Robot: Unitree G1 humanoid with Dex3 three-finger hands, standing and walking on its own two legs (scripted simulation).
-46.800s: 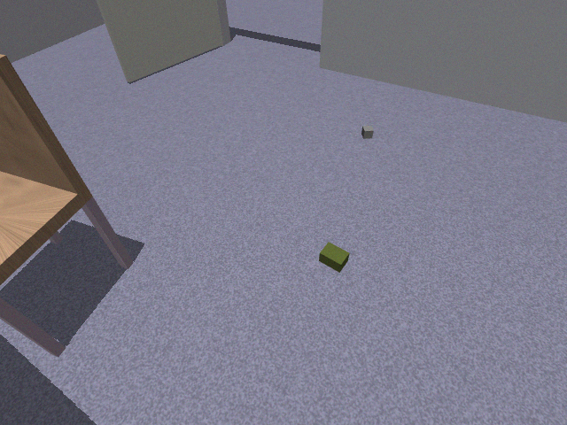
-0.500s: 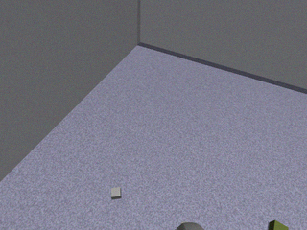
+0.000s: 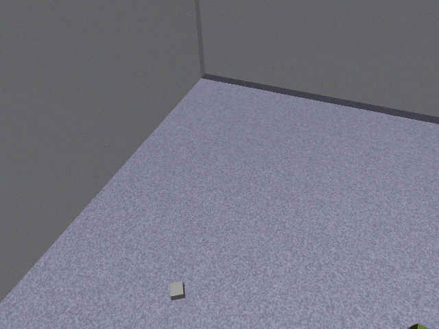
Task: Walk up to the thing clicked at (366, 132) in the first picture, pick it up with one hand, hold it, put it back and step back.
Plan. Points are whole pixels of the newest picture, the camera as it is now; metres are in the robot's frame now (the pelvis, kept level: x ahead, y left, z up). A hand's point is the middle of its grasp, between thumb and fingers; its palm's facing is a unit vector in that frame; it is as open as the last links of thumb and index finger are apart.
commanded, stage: walk up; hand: left
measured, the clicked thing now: (177, 290) +0.43 +0.23 -0.74
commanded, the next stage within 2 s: stand in 1.30 s
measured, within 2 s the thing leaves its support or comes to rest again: neither
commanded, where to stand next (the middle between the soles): +0.06 +0.00 m, yaw +0 degrees
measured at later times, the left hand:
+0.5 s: hand out of the picture +0.09 +0.26 -0.14, palm faces +0.01 -0.94 -0.34, open 7.4 cm
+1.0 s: hand out of the picture +0.10 +0.25 -0.14, palm faces +0.02 -0.95 -0.32, open 7.4 cm
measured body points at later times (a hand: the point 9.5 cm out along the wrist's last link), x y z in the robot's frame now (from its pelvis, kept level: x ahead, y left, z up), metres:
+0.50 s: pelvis +0.02 +0.01 +0.01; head +0.03 +0.01 +0.46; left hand +0.09 +0.31 -0.12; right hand +0.11 -0.30 -0.12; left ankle +0.02 +0.13 -0.73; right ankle +0.05 -0.13 -0.73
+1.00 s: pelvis +0.03 +0.00 +0.02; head +0.04 +0.00 +0.46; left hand +0.10 +0.30 -0.12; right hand +0.12 -0.30 -0.12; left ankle +0.02 +0.13 -0.73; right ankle +0.05 -0.13 -0.73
